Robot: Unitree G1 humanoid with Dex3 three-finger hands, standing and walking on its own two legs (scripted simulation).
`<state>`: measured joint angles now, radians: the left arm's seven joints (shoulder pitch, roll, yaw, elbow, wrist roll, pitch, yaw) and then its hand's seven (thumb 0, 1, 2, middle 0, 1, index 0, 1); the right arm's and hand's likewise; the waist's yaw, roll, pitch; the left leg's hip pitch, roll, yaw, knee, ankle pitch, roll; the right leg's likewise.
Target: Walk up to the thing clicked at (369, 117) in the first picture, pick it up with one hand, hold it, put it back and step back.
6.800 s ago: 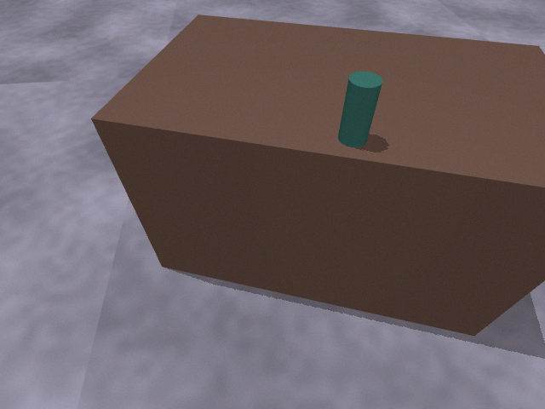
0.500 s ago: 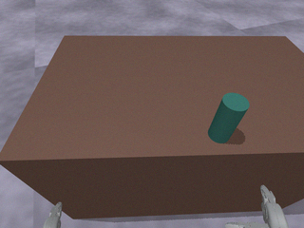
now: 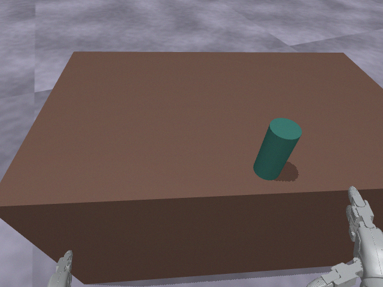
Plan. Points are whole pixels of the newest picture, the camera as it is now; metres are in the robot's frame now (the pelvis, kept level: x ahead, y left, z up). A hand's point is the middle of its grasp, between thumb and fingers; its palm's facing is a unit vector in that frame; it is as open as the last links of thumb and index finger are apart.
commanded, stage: rise first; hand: right
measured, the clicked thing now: (275, 150) +0.42 -0.21 +0.05
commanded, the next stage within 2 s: go down in 0.72 s
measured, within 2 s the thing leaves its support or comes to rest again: neither
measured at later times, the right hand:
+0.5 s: hand (352, 240) +0.18 -0.25 +0.11, palm faces +0.32 +0.85 -0.41, open 17.4 cm
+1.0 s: hand (363, 233) +0.18 -0.25 +0.13, palm faces +0.36 +0.84 -0.41, open 17.2 cm
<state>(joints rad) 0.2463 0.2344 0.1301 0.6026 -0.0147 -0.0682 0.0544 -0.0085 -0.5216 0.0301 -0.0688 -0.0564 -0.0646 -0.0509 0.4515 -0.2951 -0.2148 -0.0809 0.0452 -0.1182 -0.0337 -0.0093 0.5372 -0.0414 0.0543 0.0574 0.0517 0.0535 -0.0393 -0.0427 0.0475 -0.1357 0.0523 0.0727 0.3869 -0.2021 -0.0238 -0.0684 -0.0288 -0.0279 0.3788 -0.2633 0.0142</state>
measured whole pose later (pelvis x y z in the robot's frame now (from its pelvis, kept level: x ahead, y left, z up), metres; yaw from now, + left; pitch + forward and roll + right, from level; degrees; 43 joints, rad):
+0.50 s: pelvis -0.02 +0.00 +0.00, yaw +0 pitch -4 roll +0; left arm 0.25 0.22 0.15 0.63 -0.02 -0.12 0.04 -0.01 -0.54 0.04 -0.07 -0.05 -0.06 -0.05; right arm 0.43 -0.32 -0.29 -0.17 0.05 -0.24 -0.01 -0.01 0.53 -0.04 0.06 0.06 0.06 0.05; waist -0.05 -0.05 0.06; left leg -0.15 0.06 0.08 0.40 -0.18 -0.02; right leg -0.08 -0.03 -0.02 0.38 -0.23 0.02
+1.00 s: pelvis -0.01 +0.01 +0.00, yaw -1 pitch -3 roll +0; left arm 0.22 0.21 0.18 0.67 0.01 -0.11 0.03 -0.01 -0.53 0.05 -0.06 -0.06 -0.06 -0.05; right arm 0.45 -0.30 -0.36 -0.21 0.05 -0.33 0.02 -0.01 0.48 -0.06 0.06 0.06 0.06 0.05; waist -0.04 -0.05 0.03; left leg -0.15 0.06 0.09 0.41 -0.20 -0.02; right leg -0.09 -0.03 -0.01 0.40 -0.26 0.02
